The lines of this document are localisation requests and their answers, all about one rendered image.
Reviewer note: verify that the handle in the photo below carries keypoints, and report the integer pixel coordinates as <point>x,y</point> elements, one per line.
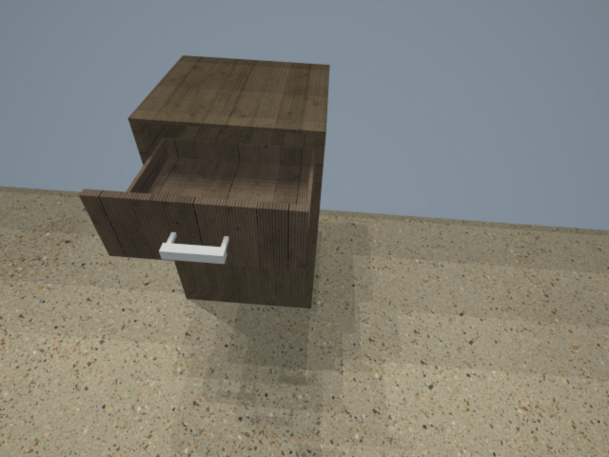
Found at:
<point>193,253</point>

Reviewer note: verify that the cabinet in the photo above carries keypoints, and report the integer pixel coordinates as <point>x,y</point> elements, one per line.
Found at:
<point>251,102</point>

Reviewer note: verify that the drawer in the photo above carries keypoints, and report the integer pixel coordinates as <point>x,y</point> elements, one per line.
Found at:
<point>258,195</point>

